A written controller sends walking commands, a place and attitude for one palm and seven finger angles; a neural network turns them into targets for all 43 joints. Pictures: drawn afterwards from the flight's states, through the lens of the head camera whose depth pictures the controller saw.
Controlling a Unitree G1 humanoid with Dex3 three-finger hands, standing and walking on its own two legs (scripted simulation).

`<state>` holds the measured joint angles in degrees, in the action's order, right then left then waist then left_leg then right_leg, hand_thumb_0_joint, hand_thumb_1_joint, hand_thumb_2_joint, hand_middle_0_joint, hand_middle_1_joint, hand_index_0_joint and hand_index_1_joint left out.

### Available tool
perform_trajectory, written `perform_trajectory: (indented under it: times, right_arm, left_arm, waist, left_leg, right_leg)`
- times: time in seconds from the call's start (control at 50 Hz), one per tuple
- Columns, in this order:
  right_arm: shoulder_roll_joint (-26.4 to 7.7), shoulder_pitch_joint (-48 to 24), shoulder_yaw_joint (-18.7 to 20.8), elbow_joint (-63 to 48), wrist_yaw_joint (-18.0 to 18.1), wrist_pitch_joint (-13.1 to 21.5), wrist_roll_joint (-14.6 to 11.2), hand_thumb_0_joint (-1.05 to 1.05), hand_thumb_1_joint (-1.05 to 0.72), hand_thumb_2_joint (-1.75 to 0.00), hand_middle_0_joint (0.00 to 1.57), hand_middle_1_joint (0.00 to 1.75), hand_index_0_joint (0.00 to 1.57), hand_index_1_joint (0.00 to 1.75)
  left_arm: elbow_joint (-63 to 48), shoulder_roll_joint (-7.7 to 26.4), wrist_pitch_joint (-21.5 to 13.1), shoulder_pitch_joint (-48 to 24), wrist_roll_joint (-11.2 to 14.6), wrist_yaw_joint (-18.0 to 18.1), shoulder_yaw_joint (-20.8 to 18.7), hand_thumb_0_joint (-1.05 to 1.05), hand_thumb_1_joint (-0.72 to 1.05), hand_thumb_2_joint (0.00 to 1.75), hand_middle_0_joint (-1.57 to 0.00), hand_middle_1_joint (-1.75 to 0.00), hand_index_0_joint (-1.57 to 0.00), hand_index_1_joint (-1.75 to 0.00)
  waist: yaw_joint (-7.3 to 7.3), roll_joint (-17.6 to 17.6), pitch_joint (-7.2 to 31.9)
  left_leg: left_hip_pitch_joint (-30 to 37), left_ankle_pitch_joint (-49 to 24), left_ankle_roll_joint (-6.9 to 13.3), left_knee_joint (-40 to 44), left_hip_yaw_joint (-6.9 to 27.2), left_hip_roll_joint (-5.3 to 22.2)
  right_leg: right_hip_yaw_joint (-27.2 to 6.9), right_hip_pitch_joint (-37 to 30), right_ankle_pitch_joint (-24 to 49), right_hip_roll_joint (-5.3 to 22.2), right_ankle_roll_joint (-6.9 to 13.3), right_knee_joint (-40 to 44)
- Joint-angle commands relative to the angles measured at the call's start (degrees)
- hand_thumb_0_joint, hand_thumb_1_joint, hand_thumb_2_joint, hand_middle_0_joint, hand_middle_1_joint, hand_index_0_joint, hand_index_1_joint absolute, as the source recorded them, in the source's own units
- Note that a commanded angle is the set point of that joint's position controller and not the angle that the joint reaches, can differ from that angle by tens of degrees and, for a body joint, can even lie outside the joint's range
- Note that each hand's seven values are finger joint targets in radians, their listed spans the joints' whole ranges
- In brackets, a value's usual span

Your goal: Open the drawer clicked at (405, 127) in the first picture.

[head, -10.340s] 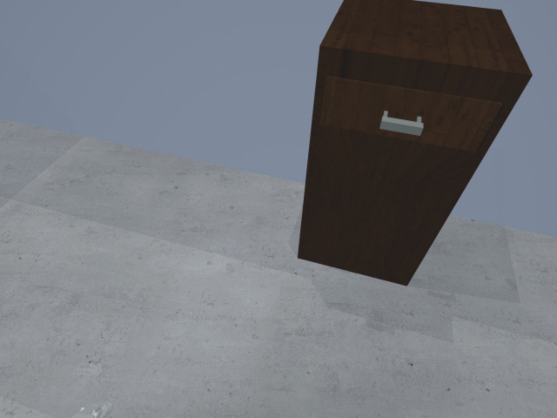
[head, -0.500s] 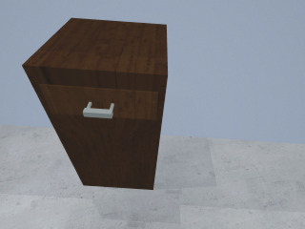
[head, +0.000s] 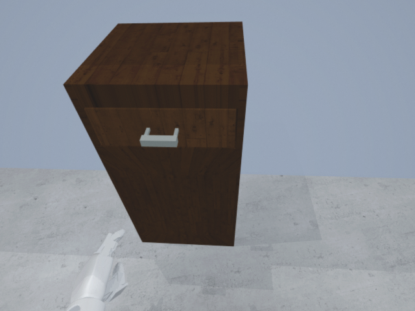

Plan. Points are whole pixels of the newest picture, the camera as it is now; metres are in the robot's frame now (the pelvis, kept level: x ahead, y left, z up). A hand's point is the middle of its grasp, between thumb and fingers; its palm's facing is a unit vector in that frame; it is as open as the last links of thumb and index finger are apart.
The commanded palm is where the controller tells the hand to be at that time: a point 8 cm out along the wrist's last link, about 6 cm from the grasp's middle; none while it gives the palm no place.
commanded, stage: raise the hand with hooked fingers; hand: left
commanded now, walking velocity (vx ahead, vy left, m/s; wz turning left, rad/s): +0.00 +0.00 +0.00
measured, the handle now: (160, 136) +0.57 +0.15 +0.01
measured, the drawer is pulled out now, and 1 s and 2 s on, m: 0.00 0.00 0.00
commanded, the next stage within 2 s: move the hooked fingers above the handle in 1.70 s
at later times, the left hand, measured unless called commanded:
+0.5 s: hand (104, 245) +0.25 +0.21 +0.01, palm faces +0.17 -0.09 -0.98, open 10.3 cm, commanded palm +0.21 +0.21 +0.05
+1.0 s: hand (107, 194) +0.33 +0.21 +0.07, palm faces +0.08 -0.08 -0.99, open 13.1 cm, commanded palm +0.30 +0.21 +0.13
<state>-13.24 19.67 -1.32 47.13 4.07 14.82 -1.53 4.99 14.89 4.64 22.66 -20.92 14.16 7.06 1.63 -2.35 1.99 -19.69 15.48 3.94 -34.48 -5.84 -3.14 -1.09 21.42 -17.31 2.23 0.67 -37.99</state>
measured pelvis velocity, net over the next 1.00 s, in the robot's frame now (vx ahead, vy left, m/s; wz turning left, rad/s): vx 0.06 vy -0.03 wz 0.02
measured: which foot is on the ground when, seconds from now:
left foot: down 0.00-1.00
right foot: down 0.00-1.00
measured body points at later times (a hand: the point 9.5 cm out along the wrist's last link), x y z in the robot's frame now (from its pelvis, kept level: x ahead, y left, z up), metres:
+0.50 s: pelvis +0.02 -0.03 -0.03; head +0.05 -0.04 +0.42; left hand +0.23 +0.22 +0.07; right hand +0.28 -0.20 -0.10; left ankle +0.03 +0.07 -0.72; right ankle +0.04 -0.13 -0.72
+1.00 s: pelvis +0.06 -0.03 +0.00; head +0.10 -0.06 +0.45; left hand +0.32 +0.21 +0.12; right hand +0.27 -0.27 -0.11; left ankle +0.03 +0.07 -0.72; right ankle +0.04 -0.13 -0.72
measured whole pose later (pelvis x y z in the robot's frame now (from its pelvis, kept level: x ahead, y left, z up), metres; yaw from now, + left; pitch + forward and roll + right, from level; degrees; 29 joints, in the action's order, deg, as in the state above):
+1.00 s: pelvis +0.06 -0.03 +0.00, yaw +1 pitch +6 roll +1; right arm -15.9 6.1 2.0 34.9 0.4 -7.5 1.5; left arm -5.1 26.6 -0.8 8.4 -53.9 10.7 0.5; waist -4.0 -3.2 2.9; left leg -20.7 19.6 1.4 -34.4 -2.8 -1.2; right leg -1.7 21.4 -20.9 -1.9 1.9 -36.5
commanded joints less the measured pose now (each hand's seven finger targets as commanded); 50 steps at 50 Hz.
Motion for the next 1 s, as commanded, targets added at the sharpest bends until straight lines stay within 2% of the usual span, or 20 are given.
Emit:
perform_trajectory:
  times: [0.0, 0.04, 0.06, 0.1, 0.14, 0.18, 0.22, 0.24, 0.32, 0.36, 0.42, 0.46, 0.52, 0.54, 0.58, 0.68, 0.74, 0.8, 0.92, 0.98]
  right_arm:
    - [-8.4, -11.9, 4.4, -17.5, -2.0, -0.4, 3.1, 0.0, -0.9, -0.9, 0.2, 0.3, 0.2, 0.3]
    - [-7.8, -13.8, 4.9, -20.6, -3.8, -5.2, 2.7, 0.0, -0.9, -0.9, 0.2, 0.3, 0.2, 0.3]
    - [-7.6, -15.7, 4.5, -22.2, -4.4, -7.8, 2.9, 0.0, -0.9, -0.9, 0.2, 0.3, 0.2, 0.3]
    - [-7.3, -18.5, 4.4, -25.2, -5.5, -11.7, 3.1, 0.0, -0.9, -0.9, 0.2, 0.3, 0.2, 0.3]
    - [-6.9, -20.2, 4.6, -26.9, -5.7, -14.4, 3.5, 0.0, -0.9, -0.9, 0.2, 0.3, 0.2, 0.3]
    - [-6.3, -19.5, 4.9, -27.9, -5.7, -16.0, 4.7, 0.0, -0.9, -0.9, 0.2, 0.3, 0.2, 0.3]
    - [-5.8, -19.2, 5.0, -28.3, -5.5, -16.7, 5.5, 0.0, -0.9, -0.9, 0.2, 0.3, 0.2, 0.3]
    - [-5.7, -19.0, 4.8, -27.7, -5.2, -17.0, 6.1, 0.0, -0.9, -0.9, 0.2, 0.3, 0.2, 0.3]
    - [-6.3, -19.0, 4.2, -26.9, -4.3, -16.2, 6.8, 0.0, -0.9, -0.9, 0.2, 0.3, 0.2, 0.3]
    - [-6.5, -19.7, 3.9, -26.1, -4.6, -16.7, 7.1, 0.0, -0.9, -0.9, 0.2, 0.3, 0.2, 0.3]
    - [-6.0, -20.3, 3.5, -26.1, -4.8, -18.9, 5.6, 0.0, -0.9, -0.9, 0.2, 0.3, 0.2, 0.3]
    - [-5.6, -20.5, 2.8, -26.3, -4.8, -19.6, 3.7, 0.0, -0.9, -0.9, 0.2, 0.3, 0.2, 0.3]
    - [-5.5, -20.7, 1.7, -26.6, -4.1, -19.5, 3.0, 0.0, -0.9, -0.9, 0.2, 0.3, 0.2, 0.3]
    - [-5.6, -21.1, 1.4, -26.2, -3.8, -19.3, 3.2, 0.0, -0.9, -0.9, 0.2, 0.3, 0.2, 0.3]
    - [-5.2, -20.8, 1.1, -25.7, -3.8, -18.8, 3.7, 0.0, -0.9, -0.9, 0.2, 0.3, 0.2, 0.3]
    - [-5.4, -19.1, 2.6, -23.7, -3.2, -18.3, 5.0, 0.0, -0.9, -0.9, 0.2, 0.3, 0.2, 0.3]
    - [-5.7, -18.4, 3.7, -22.4, -3.1, -18.1, 4.9, 0.0, -0.9, -0.9, 0.2, 0.3, 0.2, 0.3]
    - [-6.0, -18.1, 4.5, -21.4, -3.3, -18.5, 4.1, 0.0, -0.9, -0.9, 0.2, 0.3, 0.2, 0.3]
    - [-6.8, -19.7, 4.7, -21.6, -3.6, -19.8, 2.9, 0.0, -0.9, -0.9, 0.2, 0.3, 0.2, 0.3]
    - [-6.8, -20.3, 4.1, -21.7, -3.4, -20.4, 2.6, 0.0, -0.9, -0.9, 0.2, 0.3, 0.2, 0.3]
  left_arm:
    - [1.8, 1.3, -2.6, 6.4, -19.6, 5.6, 1.1, 0.0, 0.64, 0.79, -0.22, -0.47, -0.22, -0.47]
    - [4.1, 2.1, -3.9, 14.5, -26.9, 6.4, -1.2, 0.0, 0.6, 0.77, -0.22, -0.5, -0.22, -0.5]
    - [2.1, 2.4, -4.7, 13.8, -29.9, 6.7, -1.1, 0.0, 0.57, 0.76, -0.22, -0.51, -0.22, -0.51]
    - [-2.8, 4.8, -5.7, 9.4, -34.5, 7.7, -2.8, 0.0, 0.53, 0.74, -0.23, -0.54, -0.23, -0.54]
    - [-9.5, 8.5, -6.3, 2.4, -38.5, 9.4, -5.7, 0.0, 0.48, 0.72, -0.23, -0.57, -0.23, -0.57]
    - [-15.7, 11.4, -6.6, -5.2, -41.7, 12.2, -7.8, 0.0, 0.43, 0.7, -0.23, -0.6, -0.23, -0.6]
    - [-23.6, 13.6, -7.8, -13.7, -42.6, 14.0, -8.0, 0.0, 0.39, 0.68, -0.24, -0.63, -0.24, -0.63]
    - [-28.0, 15.5, -8.8, -19.9, -42.8, 14.8, -8.4, 0.0, 0.36, 0.67, -0.24, -0.64, -0.24, -0.64]
    - [-29.3, 14.9, -11.8, -19.8, -40.8, 15.0, -6.7, 0.0, 0.27, 0.63, -0.25, -0.7, -0.25, -0.7]
    - [-25.6, 13.7, -11.5, -19.3, -40.3, 13.8, -5.5, 0.0, 0.22, 0.61, -0.25, -0.74, -0.25, -0.74]
    - [-18.2, 12.4, -6.7, -12.1, -38.9, 10.0, -5.0, 0.0, 0.15, 0.58, -0.25, -0.78, -0.25, -0.78]
    - [-15.9, 12.4, -3.3, -6.9, -36.8, 6.7, -5.5, 0.0, 0.11, 0.56, -0.26, -0.81, -0.26, -0.81]
    - [-17.5, 16.5, -1.9, -4.7, -35.0, 3.1, -9.1, 0.0, 0.04, 0.53, -0.26, -0.86, -0.26, -0.86]
    - [-18.0, 19.1, -2.5, -4.6, -35.5, 2.7, -11.8, 0.0, 0.01, 0.52, -0.26, -0.87, -0.26, -0.87]
    - [-20.6, 20.0, -4.1, -6.3, -35.9, 2.2, -12.4, 0.0, -0.03, 0.5, -0.27, -0.9, -0.27, -0.9]
    - [-26.5, 20.7, -8.9, -14.1, -35.4, 4.1, -14.4, 0.0, -0.15, 0.45, -0.27, -0.98, -0.27, -0.98]
    - [-25.4, 20.9, -10.7, -15.7, -34.1, 4.7, -15.4, 0.0, -0.22, 0.42, -0.28, -1.02, -0.28, -1.02]
    - [-21.5, 19.9, -9.7, -16.7, -33.5, 3.9, -14.1, 0.0, -0.29, 0.39, -0.29, -1.07, -0.29, -1.07]
    - [-22.0, 22.9, -5.6, -22.0, -32.8, -1.1, -13.5, 0.0, -0.43, 0.33, -0.29, -1.15, -0.29, -1.15]
    - [-21.6, 24.6, -5.0, -24.8, -32.2, -3.6, -14.0, 0.0, -0.5, 0.3, -0.3, -1.2, -0.3, -1.2]
  waist:
    - [-2.86, 18.5, -5.9]
    - [-6.91, 19.6, -3.2]
    - [-8.11, 18.6, -0.5]
    - [-9.16, 15.5, 1.4]
    - [-9.92, 8.6, 2.5]
    - [-8.7, -0.6, 8.9]
    - [-6.37, -4.3, 14.7]
    - [-4.86, -4.1, 16.3]
    - [-2.66, -8.0, 15.8]
    - [-2.02, -4.8, 12.7]
    - [-4.13, 0.0, 11.8]
    - [-5.8, 3.1, 12.8]
    - [-7.1, 8.4, 13.5]
    - [-7.65, 7.7, 12.7]
    - [-7.76, 6.1, 12.3]
    - [-6.11, -1.1, 15.2]
    - [-5.36, 0.8, 16.4]
    - [-5.41, 2.5, 15.5]
    - [-6.71, 2.8, 17.0]
    - [-6.76, 1.7, 15.2]
  left_leg:
    - [-9.6, 15.7, -3.5, 5.1, 9.2, 3.0]
    - [-10.0, 10.5, -3.6, 3.8, 6.7, 1.9]
    - [-10.0, 6.6, -3.8, 2.8, 5.6, 1.4]
    - [-10.9, 5.7, -3.7, 1.9, 5.2, 1.3]
    - [-10.2, 7.3, -3.3, 1.3, 5.9, 1.3]
    - [-5.5, 4.8, -2.8, -2.1, 6.8, 1.7]
    - [-0.2, 2.5, -2.7, -6.6, 9.0, 2.4]
    - [1.1, 2.9, -2.7, -8.7, 10.4, 2.3]
    - [3.0, 2.5, -2.6, -13.2, 9.6, 1.2]
    - [1.2, 2.4, -2.5, -12.9, 10.6, 1.3]
    - [-2.9, 0.2, -2.4, -8.1, 9.6, 1.8]
    - [-3.3, -3.6, -2.9, -5.2, 8.7, 2.0]
    - [-4.0, -7.6, -2.6, -3.0, 7.3, 1.8]
    - [-3.9, -8.4, -2.5, -2.4, 7.2, 1.8]
    - [-3.2, -10.1, -2.4, -1.6, 6.7, 1.6]
    - [2.7, -15.1, -2.1, -1.7, 6.7, 1.4]
    - [4.1, -16.8, -1.9, -2.1, 6.8, 1.3]
    - [3.6, -16.6, -2.0, -0.8, 6.3, 1.3]
    - [5.9, -22.0, -2.0, 1.8, 5.4, 1.3]
    - [6.7, -23.0, -2.0, 3.2, 5.3, 1.2]
  right_leg:
    - [-0.1, 12.0, -18.9, -4.3, 2.1, 6.7]
    - [-3.3, 9.1, -17.8, -4.6, 3.3, 7.5]
    - [-4.2, 7.5, -14.5, -4.6, 3.8, 5.9]
    - [-4.6, 7.6, -13.0, -3.9, 4.1, 4.2]
    - [-5.1, 8.2, -13.6, -4.1, 4.4, 2.6]
    - [-6.0, 11.2, -10.5, -4.7, 4.8, -0.4]
    - [-7.5, 16.7, -9.6, -4.5, 4.5, -2.1]
    - [-8.4, 19.2, -11.1, -4.4, 4.2, -2.7]
    - [-8.3, 25.3, -11.7, -4.7, 4.9, -3.0]
    - [-7.1, 25.2, -9.8, -4.8, 4.5, -3.1]
    - [-3.2, 15.1, -2.3, -5.2, 3.7, -2.3]
    - [-2.9, 8.2, 2.9, -5.4, 3.4, -1.6]
    - [-4.9, -0.4, 10.3, -4.7, 2.6, 0.3]
    - [-5.8, -1.4, 11.7, -4.7, 2.8, 0.8]
    - [-6.5, -3.8, 15.9, -3.8, 2.6, 1.5]
    - [-6.4, -4.2, 21.0, -3.1, 2.6, 2.6]
    - [-5.8, -4.3, 22.4, -3.1, 2.2, 3.2]
    - [-4.6, -4.9, 23.0, -2.8, 1.9, 3.6]
    - [-4.1, -10.0, 27.9, -2.3, 1.4, 4.7]
    - [-3.6, -11.1, 28.4, -2.3, 1.2, 5.7]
